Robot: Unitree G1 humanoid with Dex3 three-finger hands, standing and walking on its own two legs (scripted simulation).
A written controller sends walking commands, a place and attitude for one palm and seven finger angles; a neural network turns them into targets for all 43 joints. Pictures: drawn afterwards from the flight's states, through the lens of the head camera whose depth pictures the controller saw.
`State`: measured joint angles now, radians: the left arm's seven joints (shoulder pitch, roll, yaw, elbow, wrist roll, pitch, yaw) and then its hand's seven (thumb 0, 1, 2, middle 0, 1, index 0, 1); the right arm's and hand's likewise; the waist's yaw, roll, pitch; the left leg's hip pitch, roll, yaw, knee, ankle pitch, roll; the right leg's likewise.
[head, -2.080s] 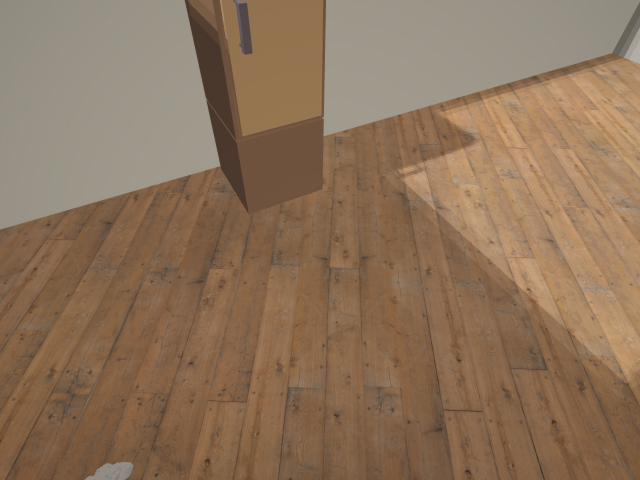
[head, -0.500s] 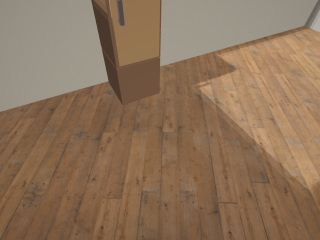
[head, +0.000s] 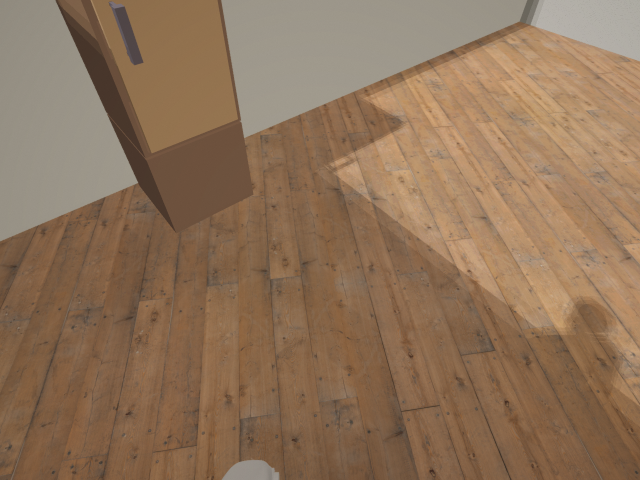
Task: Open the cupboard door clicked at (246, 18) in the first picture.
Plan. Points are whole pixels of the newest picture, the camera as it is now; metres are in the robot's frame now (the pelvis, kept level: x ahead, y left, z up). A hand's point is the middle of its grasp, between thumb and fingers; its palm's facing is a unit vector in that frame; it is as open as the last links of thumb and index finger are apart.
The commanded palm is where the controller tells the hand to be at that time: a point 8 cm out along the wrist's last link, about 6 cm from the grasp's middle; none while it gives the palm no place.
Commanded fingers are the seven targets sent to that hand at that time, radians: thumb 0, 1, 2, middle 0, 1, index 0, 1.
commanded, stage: walk to a spot facing it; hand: left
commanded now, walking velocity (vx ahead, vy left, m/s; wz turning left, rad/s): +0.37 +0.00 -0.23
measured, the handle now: (124, 33) +1.14 +0.64 +0.05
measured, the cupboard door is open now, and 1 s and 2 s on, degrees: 0 0 0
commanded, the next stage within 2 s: turn to face it in 1.36 s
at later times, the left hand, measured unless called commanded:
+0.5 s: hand (171, 395) +0.27 +0.28 -0.18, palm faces -0.10 -0.98 -0.16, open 7.4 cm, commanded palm none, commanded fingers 0.00 0.90 0.90 -0.20 -0.30 -0.20 -0.30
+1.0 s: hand (287, 256) +0.58 +0.12 -0.19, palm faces -0.38 -0.91 -0.12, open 7.4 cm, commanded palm none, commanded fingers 0.00 0.90 0.90 -0.20 -0.30 -0.20 -0.30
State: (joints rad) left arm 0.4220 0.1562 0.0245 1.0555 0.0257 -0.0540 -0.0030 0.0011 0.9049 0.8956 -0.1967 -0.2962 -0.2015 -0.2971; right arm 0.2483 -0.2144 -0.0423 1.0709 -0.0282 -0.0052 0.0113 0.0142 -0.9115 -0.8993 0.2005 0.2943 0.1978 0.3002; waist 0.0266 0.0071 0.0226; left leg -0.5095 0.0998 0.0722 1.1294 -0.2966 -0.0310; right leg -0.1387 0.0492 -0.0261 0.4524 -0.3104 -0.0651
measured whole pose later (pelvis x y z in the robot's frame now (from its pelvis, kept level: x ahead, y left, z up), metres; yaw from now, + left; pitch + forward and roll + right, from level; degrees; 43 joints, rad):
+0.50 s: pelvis +0.22 +0.09 +0.00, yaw -10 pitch -2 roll -1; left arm 0.29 0.21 0.08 1.05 0.04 -0.02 0.00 0.00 0.91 0.90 -0.19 -0.30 -0.20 -0.30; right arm 0.26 -0.15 -0.05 1.03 -0.02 -0.10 -0.03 -0.02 -0.96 -0.90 0.20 0.29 0.20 0.30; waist 0.01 -0.05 0.03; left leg -0.20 0.03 0.23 0.47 -0.24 0.08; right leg -0.53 -0.06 -0.01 1.24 -0.23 -0.02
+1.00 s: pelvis +0.43 +0.02 -0.02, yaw -22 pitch +0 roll -1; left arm 0.13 0.14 0.05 0.99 0.03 -0.04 -0.02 0.00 0.91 0.90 -0.19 -0.30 -0.20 -0.30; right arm 0.56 -0.06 -0.01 1.18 -0.01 -0.05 -0.02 0.01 -0.91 -0.90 0.20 0.29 0.20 0.30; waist -0.04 -0.01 0.08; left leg -0.05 0.13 0.32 0.88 -0.47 -0.02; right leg -0.40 0.02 -0.19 0.65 -0.24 -0.13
